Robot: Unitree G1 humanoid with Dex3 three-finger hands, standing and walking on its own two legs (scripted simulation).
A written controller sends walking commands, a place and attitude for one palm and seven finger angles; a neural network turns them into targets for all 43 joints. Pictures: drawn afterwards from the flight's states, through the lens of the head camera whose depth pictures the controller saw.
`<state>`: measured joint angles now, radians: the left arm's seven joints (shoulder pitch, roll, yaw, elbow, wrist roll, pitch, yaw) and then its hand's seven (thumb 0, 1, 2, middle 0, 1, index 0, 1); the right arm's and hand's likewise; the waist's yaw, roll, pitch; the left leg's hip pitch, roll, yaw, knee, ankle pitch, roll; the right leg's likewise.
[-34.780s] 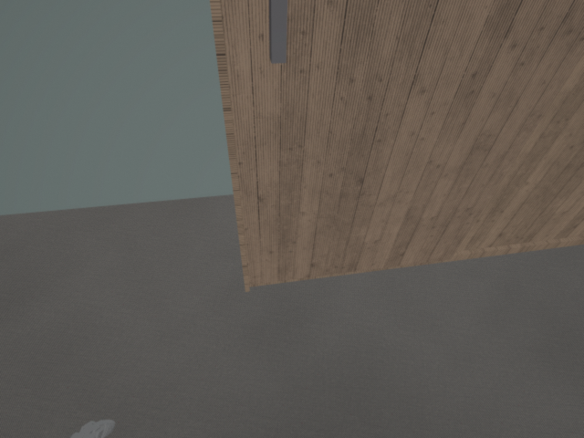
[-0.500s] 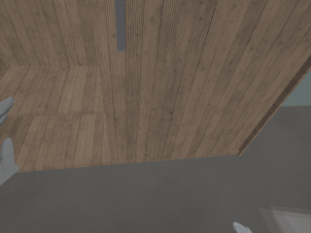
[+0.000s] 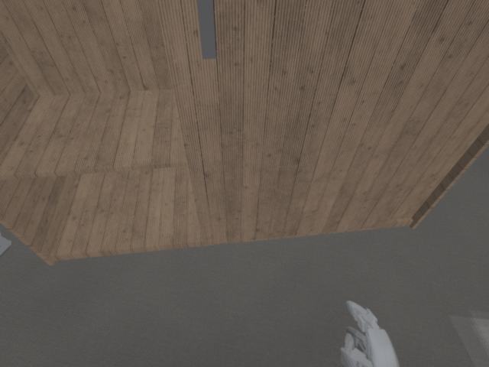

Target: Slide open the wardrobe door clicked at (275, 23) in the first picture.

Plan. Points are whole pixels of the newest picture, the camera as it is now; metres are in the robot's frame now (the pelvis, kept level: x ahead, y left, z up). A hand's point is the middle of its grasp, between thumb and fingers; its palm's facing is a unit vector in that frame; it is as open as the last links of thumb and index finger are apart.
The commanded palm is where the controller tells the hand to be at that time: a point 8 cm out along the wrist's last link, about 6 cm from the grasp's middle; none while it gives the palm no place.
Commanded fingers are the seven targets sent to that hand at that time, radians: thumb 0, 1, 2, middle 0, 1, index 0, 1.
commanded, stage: stop stepping back and stand still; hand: left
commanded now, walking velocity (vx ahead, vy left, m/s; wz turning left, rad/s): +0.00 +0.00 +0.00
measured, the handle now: out of the picture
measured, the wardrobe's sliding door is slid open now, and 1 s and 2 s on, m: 0.65 0.65 0.65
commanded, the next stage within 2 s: let the arm hang, fingers relaxed in 0.06 s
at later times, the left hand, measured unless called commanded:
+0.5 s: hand out of the picture +0.01 +0.20 -0.18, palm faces +0.01 -0.99 -0.16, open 7.2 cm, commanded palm none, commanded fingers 0.00 0.90 0.90 -0.20 -0.30 -0.20 -0.30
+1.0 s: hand out of the picture -0.06 +0.22 -0.17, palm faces +0.03 -0.97 -0.23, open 7.4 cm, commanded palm none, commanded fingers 0.00 0.90 0.90 -0.20 -0.30 -0.20 -0.30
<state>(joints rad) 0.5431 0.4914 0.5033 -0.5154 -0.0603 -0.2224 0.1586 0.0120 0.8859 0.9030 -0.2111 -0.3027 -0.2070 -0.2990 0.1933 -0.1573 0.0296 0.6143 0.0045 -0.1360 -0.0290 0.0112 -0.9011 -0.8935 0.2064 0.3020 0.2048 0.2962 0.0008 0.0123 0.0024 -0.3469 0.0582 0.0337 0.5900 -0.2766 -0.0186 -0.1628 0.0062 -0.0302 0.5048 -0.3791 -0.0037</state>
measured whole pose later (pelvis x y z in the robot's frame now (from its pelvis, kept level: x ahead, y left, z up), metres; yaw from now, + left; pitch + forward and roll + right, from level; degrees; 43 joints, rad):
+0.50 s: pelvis -0.03 +0.02 +0.00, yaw +3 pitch +1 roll -1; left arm 0.28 0.22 -0.02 0.88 0.01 0.05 0.01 0.01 0.94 0.90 -0.21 -0.30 -0.20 -0.30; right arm 0.18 -0.26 0.01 0.90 -0.03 0.02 0.00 0.01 -0.91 -0.89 0.20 0.30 0.20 0.30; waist -0.02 -0.05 0.05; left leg -0.38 0.00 0.01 0.58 -0.22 0.02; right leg -0.20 -0.05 -0.07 0.56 -0.37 0.03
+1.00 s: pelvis -0.05 +0.03 +0.01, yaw +2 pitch -1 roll +0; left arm 0.29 0.20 0.00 1.12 0.01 0.01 0.02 0.00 0.91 0.90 -0.20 -0.30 -0.20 -0.30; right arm 0.25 -0.18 -0.01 1.10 -0.02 0.03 -0.01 0.01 -0.91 -0.89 0.20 0.30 0.20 0.30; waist -0.01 0.01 0.03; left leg -0.31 -0.01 0.04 0.46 -0.14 0.03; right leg -0.16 -0.06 -0.04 0.47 -0.30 0.04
